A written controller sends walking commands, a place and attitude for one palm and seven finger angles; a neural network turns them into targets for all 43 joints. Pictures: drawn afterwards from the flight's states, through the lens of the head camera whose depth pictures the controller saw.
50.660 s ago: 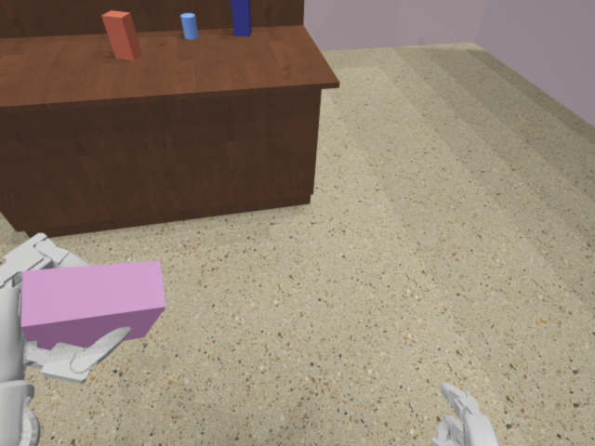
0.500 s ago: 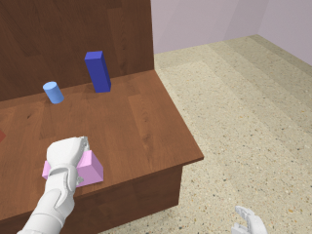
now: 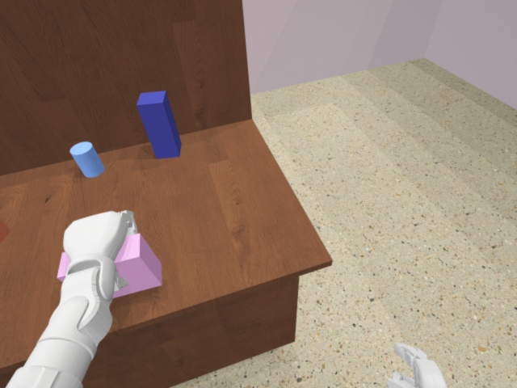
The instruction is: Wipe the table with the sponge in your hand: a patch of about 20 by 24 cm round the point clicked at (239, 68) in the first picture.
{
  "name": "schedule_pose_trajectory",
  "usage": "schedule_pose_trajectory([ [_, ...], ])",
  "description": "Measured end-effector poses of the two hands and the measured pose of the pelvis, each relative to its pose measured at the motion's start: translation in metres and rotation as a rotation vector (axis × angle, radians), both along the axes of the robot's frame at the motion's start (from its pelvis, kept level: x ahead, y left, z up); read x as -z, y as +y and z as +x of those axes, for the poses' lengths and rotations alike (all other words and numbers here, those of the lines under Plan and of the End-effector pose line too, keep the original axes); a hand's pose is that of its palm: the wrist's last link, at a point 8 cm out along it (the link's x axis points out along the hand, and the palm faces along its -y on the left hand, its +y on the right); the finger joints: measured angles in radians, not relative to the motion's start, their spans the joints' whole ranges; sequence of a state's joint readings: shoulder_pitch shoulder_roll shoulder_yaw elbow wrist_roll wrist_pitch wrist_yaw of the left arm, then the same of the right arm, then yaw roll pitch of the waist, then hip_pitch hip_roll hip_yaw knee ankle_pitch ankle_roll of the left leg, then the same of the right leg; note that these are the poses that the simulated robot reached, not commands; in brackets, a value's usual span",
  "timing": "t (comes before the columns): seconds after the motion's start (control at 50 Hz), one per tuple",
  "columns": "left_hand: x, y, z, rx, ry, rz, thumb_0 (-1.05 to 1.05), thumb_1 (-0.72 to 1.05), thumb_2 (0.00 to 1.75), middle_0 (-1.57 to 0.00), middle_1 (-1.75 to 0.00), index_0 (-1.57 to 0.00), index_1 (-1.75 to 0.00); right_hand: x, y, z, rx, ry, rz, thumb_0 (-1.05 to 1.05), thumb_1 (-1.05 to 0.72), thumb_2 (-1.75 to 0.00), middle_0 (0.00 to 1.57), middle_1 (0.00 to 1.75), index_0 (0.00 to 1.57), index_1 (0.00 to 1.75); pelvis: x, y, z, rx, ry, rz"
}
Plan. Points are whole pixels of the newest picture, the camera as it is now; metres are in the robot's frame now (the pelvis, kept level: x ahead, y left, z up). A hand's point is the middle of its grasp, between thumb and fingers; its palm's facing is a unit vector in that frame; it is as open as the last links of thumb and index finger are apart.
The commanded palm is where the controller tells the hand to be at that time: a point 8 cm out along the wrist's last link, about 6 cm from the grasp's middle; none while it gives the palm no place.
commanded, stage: lift the sponge slowly off the table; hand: left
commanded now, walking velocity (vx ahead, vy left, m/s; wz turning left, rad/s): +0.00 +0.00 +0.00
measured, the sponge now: (119, 274) +0.30 +0.29 -0.01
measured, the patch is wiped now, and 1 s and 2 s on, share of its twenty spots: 1.00 1.00 1.00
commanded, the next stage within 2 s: bring the sponge back beside the body in 0.84 s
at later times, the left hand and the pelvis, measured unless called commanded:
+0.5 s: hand (101, 244) +0.30 +0.28 +0.08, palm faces +0.02 -0.08 -1.00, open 9.1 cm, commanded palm +0.27 +0.28 +0.15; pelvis +0.01 +0.01 +0.00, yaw +0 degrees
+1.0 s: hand (99, 252) +0.28 +0.28 +0.08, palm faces -0.06 -0.11 -0.99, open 9.1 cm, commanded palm +0.26 +0.28 +0.16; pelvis +0.00 +0.01 +0.01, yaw +1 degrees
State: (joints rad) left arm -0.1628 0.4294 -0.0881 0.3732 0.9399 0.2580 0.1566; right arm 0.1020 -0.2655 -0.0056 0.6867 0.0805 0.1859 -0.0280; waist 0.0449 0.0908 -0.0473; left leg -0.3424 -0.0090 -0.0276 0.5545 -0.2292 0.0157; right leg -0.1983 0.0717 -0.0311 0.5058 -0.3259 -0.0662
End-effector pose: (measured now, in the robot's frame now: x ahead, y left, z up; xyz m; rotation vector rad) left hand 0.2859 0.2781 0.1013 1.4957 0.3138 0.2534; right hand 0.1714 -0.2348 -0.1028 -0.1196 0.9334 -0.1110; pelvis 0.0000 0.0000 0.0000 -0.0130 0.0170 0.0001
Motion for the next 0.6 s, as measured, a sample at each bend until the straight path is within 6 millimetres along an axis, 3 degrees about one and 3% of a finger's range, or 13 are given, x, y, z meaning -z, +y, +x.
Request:
schedule_pose_trajectory([
  [0.1,-0.004,0.006,-0.003,-0.024,0.022,-0.021,0.00,-0.46,1.06,-0.84,-1.45,-0.87,-1.46,-0.002,-0.002,0.006,0.002,-0.012,0.002,0.01,-0.90,-0.90,0.19,0.30,0.20,0.30,-0.002,0.000,0.005,0.001,-0.004,0.000],
  [0.26,-0.007,-0.002,-0.008,0.050,0.023,-0.041,0.00,-0.46,1.06,-0.84,-1.45,-0.87,-1.46,-0.011,0.001,0.024,-0.021,-0.056,-0.015,0.01,-0.90,-0.90,0.19,0.30,0.20,0.30,-0.003,0.002,0.009,-0.002,-0.016,0.001],
  [0.44,-0.031,0.003,-0.006,0.015,-0.057,-0.012,0.00,-0.46,1.06,-0.84,-1.45,-0.87,-1.46,-0.017,0.017,0.043,-0.059,-0.093,0.014,0.01,-0.90,-0.90,0.19,0.30,0.20,0.30,-0.004,0.006,0.010,-0.006,-0.020,0.003],
  [0.6,-0.035,-0.006,-0.008,0.023,-0.029,-0.042,0.00,-0.46,1.06,-0.84,-1.45,-0.87,-1.46,-0.022,0.030,0.053,-0.088,-0.121,0.039,0.01,-0.90,-0.90,0.19,0.30,0.20,0.30,-0.006,0.008,0.010,-0.010,-0.033,0.004],
])
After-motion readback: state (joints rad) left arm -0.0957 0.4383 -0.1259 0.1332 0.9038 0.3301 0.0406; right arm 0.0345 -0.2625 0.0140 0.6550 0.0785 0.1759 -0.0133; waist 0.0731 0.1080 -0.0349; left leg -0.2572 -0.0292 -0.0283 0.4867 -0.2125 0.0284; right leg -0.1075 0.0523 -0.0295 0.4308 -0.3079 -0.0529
